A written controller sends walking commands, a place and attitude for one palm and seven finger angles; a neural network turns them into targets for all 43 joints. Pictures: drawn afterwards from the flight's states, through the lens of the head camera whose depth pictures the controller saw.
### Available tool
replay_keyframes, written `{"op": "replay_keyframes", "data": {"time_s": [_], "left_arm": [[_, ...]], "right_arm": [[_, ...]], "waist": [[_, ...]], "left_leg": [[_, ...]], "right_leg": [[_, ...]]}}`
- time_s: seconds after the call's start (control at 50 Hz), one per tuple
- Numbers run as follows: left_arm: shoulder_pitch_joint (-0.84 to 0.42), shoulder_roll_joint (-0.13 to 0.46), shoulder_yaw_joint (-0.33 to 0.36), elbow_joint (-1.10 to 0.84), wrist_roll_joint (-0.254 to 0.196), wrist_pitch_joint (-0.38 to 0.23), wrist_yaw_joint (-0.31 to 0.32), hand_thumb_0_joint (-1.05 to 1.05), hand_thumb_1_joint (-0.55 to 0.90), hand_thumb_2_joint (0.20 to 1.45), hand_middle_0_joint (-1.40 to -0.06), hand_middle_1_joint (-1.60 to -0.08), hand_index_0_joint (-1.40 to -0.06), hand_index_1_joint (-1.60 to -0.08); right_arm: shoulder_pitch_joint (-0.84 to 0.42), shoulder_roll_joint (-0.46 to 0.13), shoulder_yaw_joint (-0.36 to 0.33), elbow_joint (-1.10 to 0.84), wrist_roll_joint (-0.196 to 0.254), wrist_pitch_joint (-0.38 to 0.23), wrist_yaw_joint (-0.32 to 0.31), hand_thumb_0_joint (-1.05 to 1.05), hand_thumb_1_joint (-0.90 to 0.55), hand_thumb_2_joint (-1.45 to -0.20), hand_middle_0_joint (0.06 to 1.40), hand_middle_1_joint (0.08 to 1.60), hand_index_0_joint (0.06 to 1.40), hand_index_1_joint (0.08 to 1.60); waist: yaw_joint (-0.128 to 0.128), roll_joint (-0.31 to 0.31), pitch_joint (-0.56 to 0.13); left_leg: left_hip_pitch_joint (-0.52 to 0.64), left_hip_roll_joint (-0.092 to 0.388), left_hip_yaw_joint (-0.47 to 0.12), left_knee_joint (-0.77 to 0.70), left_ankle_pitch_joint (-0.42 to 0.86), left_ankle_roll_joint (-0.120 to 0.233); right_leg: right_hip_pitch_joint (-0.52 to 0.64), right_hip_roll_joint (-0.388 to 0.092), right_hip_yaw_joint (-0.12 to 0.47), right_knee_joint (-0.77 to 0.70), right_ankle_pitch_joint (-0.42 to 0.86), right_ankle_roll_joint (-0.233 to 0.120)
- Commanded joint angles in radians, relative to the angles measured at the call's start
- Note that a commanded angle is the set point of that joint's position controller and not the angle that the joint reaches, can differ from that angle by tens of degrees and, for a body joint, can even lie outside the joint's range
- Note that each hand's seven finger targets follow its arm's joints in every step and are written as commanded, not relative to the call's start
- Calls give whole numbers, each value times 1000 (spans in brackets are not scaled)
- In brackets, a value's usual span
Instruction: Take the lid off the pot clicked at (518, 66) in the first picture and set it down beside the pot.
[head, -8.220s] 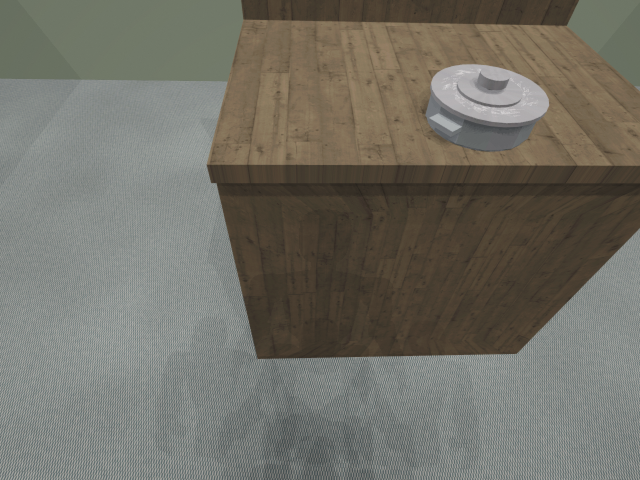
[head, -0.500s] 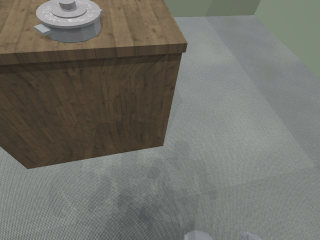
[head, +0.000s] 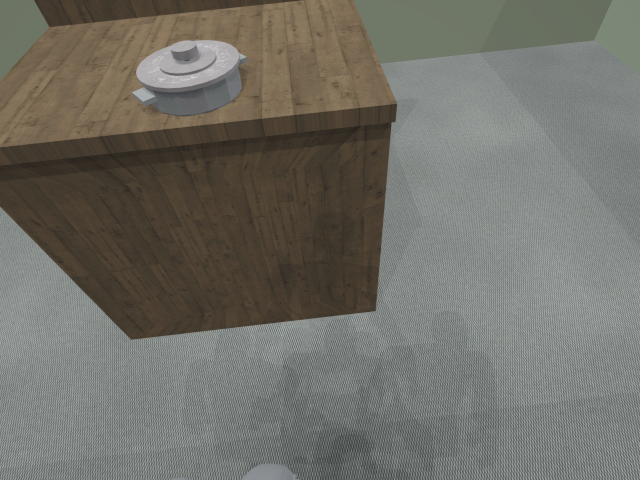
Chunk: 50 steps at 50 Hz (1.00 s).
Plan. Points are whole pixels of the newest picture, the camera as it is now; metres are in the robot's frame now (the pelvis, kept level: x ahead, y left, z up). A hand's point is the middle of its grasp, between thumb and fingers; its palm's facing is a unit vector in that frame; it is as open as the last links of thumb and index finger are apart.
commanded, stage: take the last steps up to it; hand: left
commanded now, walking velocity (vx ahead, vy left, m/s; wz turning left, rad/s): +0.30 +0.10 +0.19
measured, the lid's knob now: (184, 50) +0.83 +0.29 +0.16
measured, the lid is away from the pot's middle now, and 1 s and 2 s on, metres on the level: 0.00 0.00 0.00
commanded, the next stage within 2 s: come to a stop and stand still in 0.98 s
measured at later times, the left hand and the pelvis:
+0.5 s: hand out of the picture -0.01 +0.27 -0.18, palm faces +0.15 -0.97 -0.19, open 7.4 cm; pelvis +0.07 +0.08 +0.00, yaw +4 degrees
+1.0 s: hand (204, 353) +0.35 +0.24 -0.17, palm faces +0.05 -0.97 -0.22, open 7.4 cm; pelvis +0.26 +0.05 -0.01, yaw +3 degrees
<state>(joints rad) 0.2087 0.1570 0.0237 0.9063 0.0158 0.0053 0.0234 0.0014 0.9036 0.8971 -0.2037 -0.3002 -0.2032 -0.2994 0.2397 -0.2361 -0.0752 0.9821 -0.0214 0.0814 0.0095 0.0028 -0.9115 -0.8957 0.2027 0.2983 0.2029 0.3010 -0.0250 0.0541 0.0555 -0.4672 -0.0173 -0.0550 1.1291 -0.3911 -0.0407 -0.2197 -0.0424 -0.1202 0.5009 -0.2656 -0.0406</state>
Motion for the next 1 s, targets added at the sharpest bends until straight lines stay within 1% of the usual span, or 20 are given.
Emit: {"op": "replay_keyframes", "data": {"time_s": [0.0, 0.16, 0.24, 0.3, 0.32, 0.34, 0.36, 0.38, 0.46, 0.5, 0.6, 0.7, 0.74, 0.78, 0.8, 0.82, 0.84, 0.86, 0.9, 0.98], "left_arm": [[73, 190, 60, -33, 1, -36, 8, 0, 900, 900, -200, -300, -200, -300], [216, 203, 66, 72, 17, -62, -4, 0, 900, 900, -200, -300, -200, -300], [198, 215, 66, 99, 19, -55, -11, 0, 900, 900, -200, -300, -200, -300], [157, 199, 63, 113, 8, -42, -16, 0, 900, 900, -200, -300, -200, -300], [151, 164, 54, 109, 4, -39, -21, 0, 900, 900, -200, -300, -200, -300], [143, 102, 40, 86, -1, -37, -28, 0, 900, 900, -200, -300, -200, -300], [76, 96, 32, 44, 8, -38, -27, 0, 900, 900, -200, -300, -200, -300], [34, 95, 35, 25, 10, -42, -28, 0, 900, 900, -200, -300, -200, -300], [111, 93, 39, 99, 11, -33, -46, 0, 900, 900, -200, -300, -200, -300], [126, 82, 42, 105, 12, -27, -44, 0, 900, 900, -200, -300, -200, -300], [19, 76, 40, 60, 8, -17, -44, 0, 900, 900, -200, -300, -200, -300], [-145, 63, 29, -5, -1, -29, -52, 0, 900, 900, -200, -300, -200, -300], [-93, 76, 31, 5, -3, -35, -48, 0, 900, 900, -200, -300, -200, -300], [86, 100, 44, 61, 2, -46, -42, 0, 900, 900, -200, -300, -200, -300], [232, 143, 60, 106, 9, -59, -37, 0, 900, 900, -200, -300, -200, -300], [339, 243, 85, 132, 17, -74, -25, 0, 900, 900, -200, -300, -200, -300], [347, 297, 91, 139, -7, -71, -23, 0, 900, 900, -200, -300, -200, -300], [258, 270, 86, 104, -18, -58, -15, 0, 900, 900, -200, -300, -200, -300], [79, 185, 62, 68, -13, -58, -8, 0, 900, 900, -200, -300, -200, -300], [-1, 115, 42, 57, -1, -69, -1, 0, 900, 900, -200, -300, -200, -300]], "right_arm": [[-14, -59, -9, -56, -9, -29, 8, 0, -900, -900, 200, 300, 200, 300], [-130, -26, 7, -79, -2, -61, 26, 0, -900, -900, 200, 300, 200, 300], [-92, -1, 19, -69, 2, -80, 28, 0, -900, -900, 200, 300, 200, 300], [52, -16, 18, -18, 2, -99, 15, 0, -900, -900, 200, 300, 200, 300], [134, -67, 5, 8, 4, -108, 1, 0, -900, -900, 200, 300, 200, 300], [229, -163, -20, 27, -6, -114, -9, 0, -900, -900, 200, 300, 200, 300], [289, -216, -26, 30, -2, -106, -16, 0, -900, -900, 200, 300, 200, 300], [261, -211, -20, 23, -6, -103, -22, 0, -900, -900, 200, 300, 200, 300], [109, -53, 33, 9, 5, -137, -28, 0, -900, -900, 200, 300, 200, 300], [140, -32, 28, 20, 8, -154, -33, 0, -900, -900, 200, 300, 200, 300], [202, -36, 38, 60, 11, -167, -43, 0, -900, -900, 200, 300, 200, 300], [258, -52, 35, 98, -4, -161, -47, 0, -900, -900, 200, 300, 200, 300], [250, -77, 31, 110, -4, -156, -47, 0, -900, -900, 200, 300, 200, 300], [229, -91, 26, 111, 1, -151, -46, 0, -900, -900, 200, 300, 200, 300], [215, -81, 27, 108, 9, -152, -42, 0, -900, -900, 200, 300, 200, 300], [272, -29, 30, 98, 24, -153, -32, 0, -900, -900, 200, 300, 200, 300], [289, -9, 32, 82, 27, -151, -36, 0, -900, -900, 200, 300, 200, 300], [238, -23, 27, 65, 26, -141, -41, 0, -900, -900, 200, 300, 200, 300], [170, 21, 32, 70, 9, -124, -30, 0, -900, -900, 200, 300, 200, 300], [240, 63, 37, 88, -7, -86, -21, 0, -900, -900, 200, 300, 200, 300]], "waist": [[48, -183, -18], [99, -179, 7], [78, -225, 3], [7, -155, -24], [-34, -29, -61], [-76, 236, -73], [-94, 233, -12], [-84, 144, 61], [21, 87, 92], [32, 56, 59], [27, 45, 80], [-21, 63, 98], [7, 66, 58], [88, 24, -26], [154, -29, -106], [174, -227, -240], [129, -272, -280], [116, -131, -171], [49, -99, -12], [-33, -108, -31]], "left_leg": [[-102, 55, 13, 7, 64, -18], [-89, 89, 78, -288, 20, -3], [94, 57, 134, -472, 13, 23], [417, 19, 194, -693, 104, 28], [566, 82, 108, -751, 42, 46], [645, 310, -233, -873, -149, 129], [584, 415, -372, -982, -246, 201], [509, 441, -379, -1004, -244, 239], [364, 275, -93, -1000, 123, 181], [419, 249, -17, -972, 376, 182], [483, 267, 22, -952, 606, 204], [529, 279, 58, -903, 713, 203], [526, 290, 80, -816, 883, 193], [464, 257, 112, -607, 968, 161], [349, 204, 134, -404, 840, 126], [108, 57, 179, -66, 360, 75], [-6, -13, 106, 219, -189, 64], [-48, 48, 31, 282, -164, 81], [-43, 125, 19, 235, -7, 74], [95, 142, 57, -7, 55, 38]], "right_leg": [[88, -259, 244, -296, -77, -59], [162, -319, 263, -354, -170, -97], [55, -292, 184, -328, -172, -84], [-136, -213, 83, -210, -266, -32], [-236, -164, 33, -51, -246, 4], [-412, -52, -69, 239, -277, 55], [-515, -21, -19, 426, -326, 54], [-562, -62, 38, 526, -287, 39], [-459, -95, 85, 628, 2, 47], [-471, -80, 77, 631, 46, 61], [-545, -76, 66, 555, 94, 68], [-452, -49, 14, 244, 78, 34], [-300, -4, -15, 168, 44, 3], [-46, 47, -40, 91, 109, -19], [191, 27, 9, 38, 170, -36], [435, -240, 384, -28, 290, -144], [425, -426, 650, -159, 416, -241], [313, -421, 606, -216, 286, -269], [-23, -333, 469, -299, -37, -199], [-200, -221, 210, -325, 66, -133]]}}
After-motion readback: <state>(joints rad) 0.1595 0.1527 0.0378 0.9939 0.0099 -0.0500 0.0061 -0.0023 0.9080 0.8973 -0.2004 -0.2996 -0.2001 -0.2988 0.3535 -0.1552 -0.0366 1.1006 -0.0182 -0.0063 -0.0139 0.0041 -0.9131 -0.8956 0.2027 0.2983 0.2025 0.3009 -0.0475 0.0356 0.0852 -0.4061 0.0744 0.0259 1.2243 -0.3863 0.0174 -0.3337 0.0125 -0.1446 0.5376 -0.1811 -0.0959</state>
